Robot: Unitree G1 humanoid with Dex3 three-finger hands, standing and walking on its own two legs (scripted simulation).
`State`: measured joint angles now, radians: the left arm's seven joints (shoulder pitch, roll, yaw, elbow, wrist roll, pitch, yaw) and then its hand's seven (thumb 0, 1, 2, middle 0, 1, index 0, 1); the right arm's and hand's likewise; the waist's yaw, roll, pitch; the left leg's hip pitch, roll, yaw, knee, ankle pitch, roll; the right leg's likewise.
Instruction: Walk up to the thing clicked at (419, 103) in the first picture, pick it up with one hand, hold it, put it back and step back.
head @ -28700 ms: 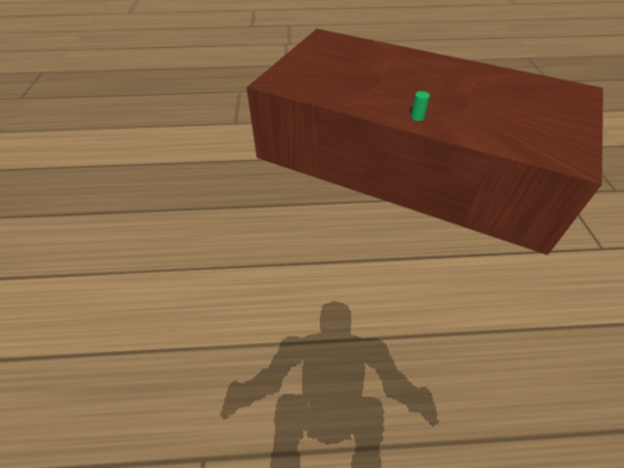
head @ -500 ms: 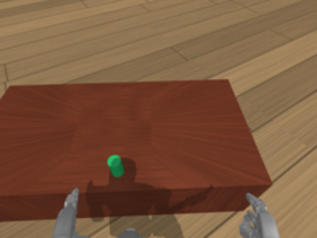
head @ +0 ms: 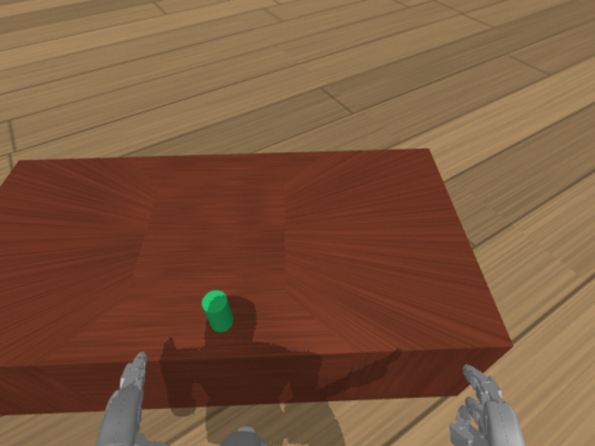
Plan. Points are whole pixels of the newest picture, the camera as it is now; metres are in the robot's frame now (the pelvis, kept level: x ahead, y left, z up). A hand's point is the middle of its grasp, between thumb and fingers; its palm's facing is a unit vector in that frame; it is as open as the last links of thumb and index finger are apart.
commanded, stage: home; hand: left
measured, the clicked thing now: (218, 311) +0.44 +0.21 -0.28
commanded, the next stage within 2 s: stand in 0.70 s
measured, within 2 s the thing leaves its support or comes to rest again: neither
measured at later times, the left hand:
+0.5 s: hand (169, 430) +0.16 +0.18 -0.05, palm faces +0.11 -0.95 -0.28, open 17.6 cm
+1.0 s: hand out of the picture +0.12 +0.25 -0.11, palm faces -0.04 -0.93 -0.37, open 15.7 cm
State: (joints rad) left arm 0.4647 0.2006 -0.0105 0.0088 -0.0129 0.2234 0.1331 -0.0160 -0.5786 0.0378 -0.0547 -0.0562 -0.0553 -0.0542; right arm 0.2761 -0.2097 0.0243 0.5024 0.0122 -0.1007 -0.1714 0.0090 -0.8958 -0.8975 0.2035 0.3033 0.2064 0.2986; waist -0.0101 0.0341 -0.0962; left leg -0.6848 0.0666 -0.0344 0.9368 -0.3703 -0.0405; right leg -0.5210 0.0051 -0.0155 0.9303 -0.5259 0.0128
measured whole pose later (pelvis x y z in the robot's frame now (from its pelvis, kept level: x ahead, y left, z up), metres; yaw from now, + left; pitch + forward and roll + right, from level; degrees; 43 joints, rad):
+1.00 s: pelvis +0.01 +0.01 +0.02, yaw -1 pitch +0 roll +1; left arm 0.30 0.34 0.02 0.65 0.05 0.01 0.02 -0.01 -0.33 0.28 -0.15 -0.20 -0.15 -0.20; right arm 0.21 -0.32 -0.03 0.82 -0.05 -0.02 0.00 0.01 -0.90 -0.89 0.20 0.30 0.21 0.30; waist 0.01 -0.02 0.01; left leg -0.47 0.04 0.01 0.82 -0.35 -0.02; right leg -0.34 -0.03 0.02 0.84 -0.51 0.02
